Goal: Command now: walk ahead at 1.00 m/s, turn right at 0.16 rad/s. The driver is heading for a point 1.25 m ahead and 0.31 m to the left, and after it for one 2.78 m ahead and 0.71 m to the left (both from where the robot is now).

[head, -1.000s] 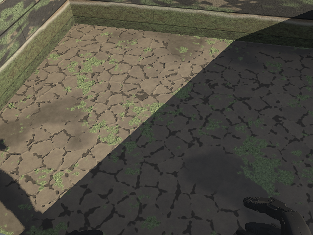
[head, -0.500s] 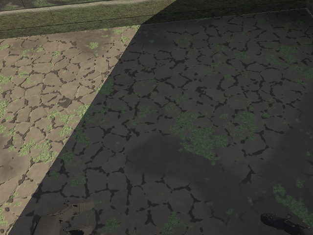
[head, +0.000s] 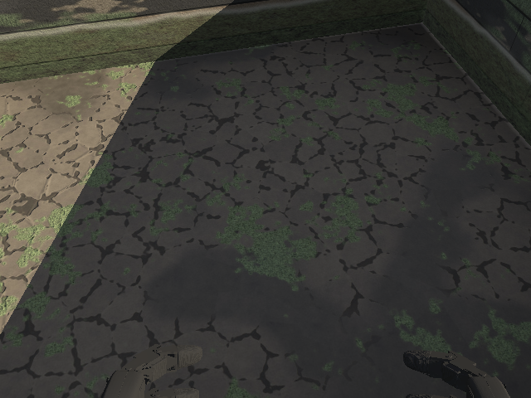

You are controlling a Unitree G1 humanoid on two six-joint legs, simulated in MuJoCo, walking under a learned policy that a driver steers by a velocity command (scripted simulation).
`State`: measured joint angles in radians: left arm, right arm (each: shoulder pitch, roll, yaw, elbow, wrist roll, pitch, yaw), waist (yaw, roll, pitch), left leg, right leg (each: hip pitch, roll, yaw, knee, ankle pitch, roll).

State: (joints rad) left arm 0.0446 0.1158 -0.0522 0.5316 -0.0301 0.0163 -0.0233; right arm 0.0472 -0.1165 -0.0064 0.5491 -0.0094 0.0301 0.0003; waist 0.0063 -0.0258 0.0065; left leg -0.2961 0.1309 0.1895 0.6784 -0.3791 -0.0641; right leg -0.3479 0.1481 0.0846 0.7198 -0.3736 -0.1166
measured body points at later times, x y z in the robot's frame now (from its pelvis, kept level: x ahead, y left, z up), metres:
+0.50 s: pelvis +0.00 +0.00 +0.01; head +0.02 -0.01 +0.46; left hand +0.23 +0.18 -0.05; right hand +0.24 -0.18 -0.05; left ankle -0.02 +0.15 -0.72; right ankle -0.01 -0.05 -0.72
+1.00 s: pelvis +0.01 +0.00 +0.01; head +0.02 -0.01 +0.46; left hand +0.25 +0.18 -0.04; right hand +0.24 -0.19 -0.06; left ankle -0.02 +0.15 -0.72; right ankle -0.01 -0.05 -0.72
